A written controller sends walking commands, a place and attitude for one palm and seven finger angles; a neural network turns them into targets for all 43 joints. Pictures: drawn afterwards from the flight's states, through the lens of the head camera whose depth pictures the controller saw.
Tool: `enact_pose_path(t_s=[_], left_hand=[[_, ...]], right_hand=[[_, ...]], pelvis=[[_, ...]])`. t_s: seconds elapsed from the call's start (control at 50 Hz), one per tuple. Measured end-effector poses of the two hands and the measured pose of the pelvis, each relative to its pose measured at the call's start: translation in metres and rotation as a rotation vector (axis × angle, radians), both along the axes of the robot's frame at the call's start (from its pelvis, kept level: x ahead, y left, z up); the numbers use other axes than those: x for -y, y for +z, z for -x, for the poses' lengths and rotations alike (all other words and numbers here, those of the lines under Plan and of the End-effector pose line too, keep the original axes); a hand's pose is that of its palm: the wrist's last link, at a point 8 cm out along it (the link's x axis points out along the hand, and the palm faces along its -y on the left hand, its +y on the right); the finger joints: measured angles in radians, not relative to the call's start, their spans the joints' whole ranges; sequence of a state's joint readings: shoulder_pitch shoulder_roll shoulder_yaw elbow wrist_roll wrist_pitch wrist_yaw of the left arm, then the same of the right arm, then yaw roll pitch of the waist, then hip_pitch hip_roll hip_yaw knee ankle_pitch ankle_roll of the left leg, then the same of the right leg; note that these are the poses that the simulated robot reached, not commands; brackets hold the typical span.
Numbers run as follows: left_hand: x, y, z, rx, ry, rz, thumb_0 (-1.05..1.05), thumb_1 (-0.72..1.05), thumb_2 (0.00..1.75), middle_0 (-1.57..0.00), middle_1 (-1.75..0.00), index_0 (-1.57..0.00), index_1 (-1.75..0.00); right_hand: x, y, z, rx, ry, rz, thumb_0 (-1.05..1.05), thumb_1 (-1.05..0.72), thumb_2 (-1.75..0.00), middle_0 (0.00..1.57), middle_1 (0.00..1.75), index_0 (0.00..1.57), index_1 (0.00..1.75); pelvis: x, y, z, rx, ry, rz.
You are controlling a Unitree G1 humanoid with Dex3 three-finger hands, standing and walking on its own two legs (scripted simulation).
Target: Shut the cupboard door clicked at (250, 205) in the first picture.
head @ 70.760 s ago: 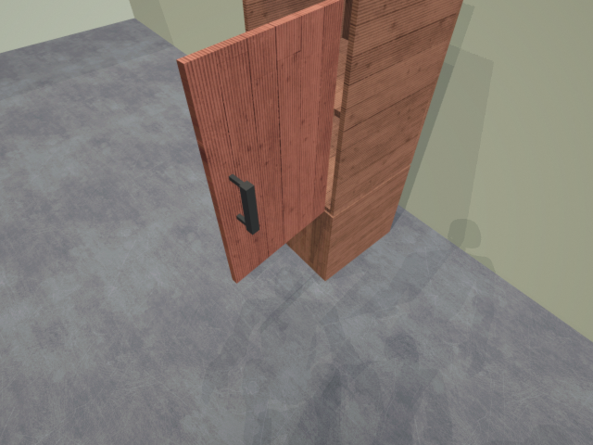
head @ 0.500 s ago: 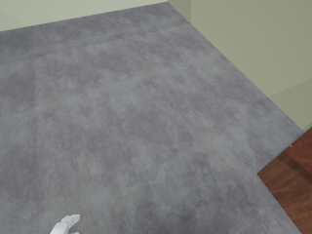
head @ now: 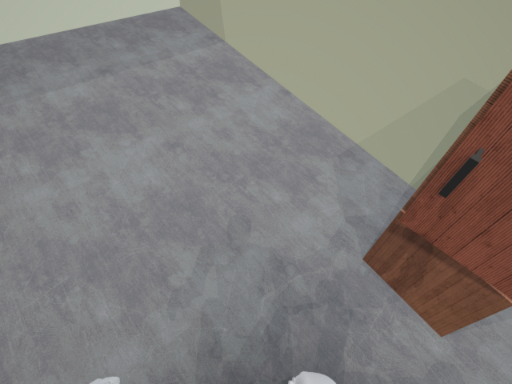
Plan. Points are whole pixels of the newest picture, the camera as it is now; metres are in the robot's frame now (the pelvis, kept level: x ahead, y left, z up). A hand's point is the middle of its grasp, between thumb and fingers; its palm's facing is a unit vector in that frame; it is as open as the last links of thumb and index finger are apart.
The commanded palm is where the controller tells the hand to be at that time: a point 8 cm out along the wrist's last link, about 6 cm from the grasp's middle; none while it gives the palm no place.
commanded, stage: turn to face it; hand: left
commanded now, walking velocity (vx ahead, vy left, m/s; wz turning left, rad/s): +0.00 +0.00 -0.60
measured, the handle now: (461, 173) +0.61 -0.46 -0.06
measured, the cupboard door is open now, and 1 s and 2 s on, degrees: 8 8 8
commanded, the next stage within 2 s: take the last steps up to it in 1.08 s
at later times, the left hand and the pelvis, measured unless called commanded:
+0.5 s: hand out of the picture +0.12 +0.16 -0.17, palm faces -0.24 -0.95 -0.22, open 7.4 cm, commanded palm none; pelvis +0.00 -0.01 -0.01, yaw -17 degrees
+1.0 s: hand (211, 353) +0.19 +0.09 -0.15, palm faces -0.51 -0.81 -0.29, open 7.3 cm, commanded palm none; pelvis +0.00 -0.04 -0.01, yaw -32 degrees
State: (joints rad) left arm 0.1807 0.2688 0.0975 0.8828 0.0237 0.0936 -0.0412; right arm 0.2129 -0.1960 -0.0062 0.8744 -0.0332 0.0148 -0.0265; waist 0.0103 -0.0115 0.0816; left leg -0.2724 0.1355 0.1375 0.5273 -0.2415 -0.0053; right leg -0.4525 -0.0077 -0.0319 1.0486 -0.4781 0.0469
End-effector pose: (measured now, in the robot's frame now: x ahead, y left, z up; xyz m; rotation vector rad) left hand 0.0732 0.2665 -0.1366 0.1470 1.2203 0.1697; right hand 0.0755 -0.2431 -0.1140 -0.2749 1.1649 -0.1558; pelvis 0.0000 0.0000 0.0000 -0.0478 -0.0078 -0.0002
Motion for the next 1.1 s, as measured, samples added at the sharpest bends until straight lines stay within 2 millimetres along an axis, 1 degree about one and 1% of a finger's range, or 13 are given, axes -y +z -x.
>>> enact_pose_path(t_s=[0.1, 0.2, 0.24, 0.3, 0.42, 0.54, 0.6, 0.7, 0.8, 0.9, 0.94, 1.0, 1.1], left_hand=[[0.013, 0.009, -0.023, 0.015, -0.082, -0.031, 0.01, 0.91, 0.90, -0.20, -0.30, -0.20, -0.30], [0.038, 0.009, -0.043, 0.063, -0.165, -0.078, 0.01, 0.91, 0.90, -0.20, -0.30, -0.20, -0.30], [0.047, 0.013, -0.043, 0.061, -0.181, -0.080, 0.01, 0.91, 0.90, -0.20, -0.30, -0.20, -0.30], [0.056, 0.016, -0.041, 0.034, -0.203, -0.075, 0.01, 0.91, 0.90, -0.20, -0.30, -0.20, -0.30], [0.063, 0.008, -0.046, -0.012, -0.267, -0.041, 0.01, 0.91, 0.90, -0.20, -0.30, -0.20, -0.30], [0.051, -0.014, -0.065, -0.031, -0.307, -0.002, 0.01, 0.91, 0.90, -0.20, -0.30, -0.21, -0.30], [0.047, -0.015, -0.080, -0.037, -0.349, 0.000, 0.01, 0.91, 0.90, -0.20, -0.30, -0.20, -0.30], [0.050, -0.002, -0.105, -0.020, -0.407, -0.007, 0.01, 0.91, 0.90, -0.20, -0.30, -0.20, -0.30], [0.070, 0.007, -0.127, 0.000, -0.485, -0.034, 0.01, 0.91, 0.90, -0.20, -0.30, -0.20, -0.30], [0.108, 0.010, -0.142, 0.055, -0.578, -0.064, 0.01, 0.91, 0.90, -0.20, -0.30, -0.20, -0.30], [0.122, 0.011, -0.142, 0.074, -0.602, -0.076, 0.01, 0.91, 0.90, -0.20, -0.30, -0.20, -0.30], [0.135, 0.017, -0.134, 0.064, -0.619, -0.079, 0.01, 0.91, 0.90, -0.20, -0.30, -0.20, -0.30], [0.146, 0.017, -0.121, 0.019, -0.632, -0.063, 0.01, 0.91, 0.90, -0.20, -0.30, -0.20, -0.30]], right_hand=[[0.019, -0.011, 0.029, -0.026, -0.095, -0.023, 0.01, -0.90, -0.90, 0.21, 0.30, 0.20, 0.30], [0.050, -0.038, 0.056, -0.053, -0.189, -0.045, 0.01, -0.90, -0.90, 0.21, 0.30, 0.20, 0.30], [0.058, -0.039, 0.062, -0.073, -0.215, -0.040, 0.01, -0.91, -0.90, 0.20, 0.30, 0.20, 0.30], [0.063, -0.031, 0.064, -0.069, -0.244, -0.035, 0.01, -0.91, -0.90, 0.20, 0.30, 0.20, 0.30], [0.060, -0.013, 0.060, -0.016, -0.288, -0.018, 0.01, -0.91, -0.90, 0.20, 0.30, 0.20, 0.30], [0.041, -0.008, 0.055, 0.043, -0.331, 0.026, 0.01, -0.91, -0.90, 0.20, 0.30, 0.20, 0.30], [0.028, -0.002, 0.065, 0.041, -0.347, 0.028, 0.01, -0.91, -0.90, 0.20, 0.30, 0.20, 0.30], [0.014, 0.002, 0.090, 0.003, -0.405, 0.010, 0.01, -0.90, -0.90, 0.20, 0.30, 0.20, 0.30], [0.011, -0.009, 0.123, -0.035, -0.494, -0.031, 0.01, -0.90, -0.90, 0.21, 0.30, 0.20, 0.30], [0.021, -0.036, 0.164, -0.074, -0.591, -0.085, 0.01, -0.90, -0.90, 0.21, 0.30, 0.20, 0.30], [0.028, -0.046, 0.178, -0.101, -0.625, -0.097, 0.01, -0.90, -0.90, 0.21, 0.30, 0.20, 0.30], [0.034, -0.044, 0.187, -0.125, -0.655, -0.096, 0.01, -0.91, -0.90, 0.20, 0.30, 0.20, 0.30], [0.041, -0.030, 0.184, -0.094, -0.675, -0.091, 0.01, -0.91, -0.90, 0.20, 0.30, 0.20, 0.30]], pelvis=[[0.009, -0.002, 0.002, 0.001, -0.067, -0.009], [0.027, -0.018, 0.003, 0.005, -0.125, -0.038], [0.028, -0.015, 0.004, 0.007, -0.135, -0.036], [0.029, -0.008, 0.005, -0.001, -0.171, -0.047], [0.024, -0.002, 0.002, -0.016, -0.238, -0.057], [0.005, -0.012, -0.007, -0.025, -0.312, -0.039], [0.001, -0.009, -0.008, -0.012, -0.358, -0.033], [0.001, 0.000, -0.010, -0.011, -0.414, -0.017], [0.008, 0.000, -0.007, -0.011, -0.476, -0.020], [0.028, -0.013, -0.001, -0.006, -0.525, -0.051], [0.033, -0.017, 0.002, -0.006, -0.546, -0.052], [0.036, -0.010, 0.003, -0.002, -0.558, -0.055], [0.042, -0.001, 0.002, -0.001, -0.582, -0.069]])
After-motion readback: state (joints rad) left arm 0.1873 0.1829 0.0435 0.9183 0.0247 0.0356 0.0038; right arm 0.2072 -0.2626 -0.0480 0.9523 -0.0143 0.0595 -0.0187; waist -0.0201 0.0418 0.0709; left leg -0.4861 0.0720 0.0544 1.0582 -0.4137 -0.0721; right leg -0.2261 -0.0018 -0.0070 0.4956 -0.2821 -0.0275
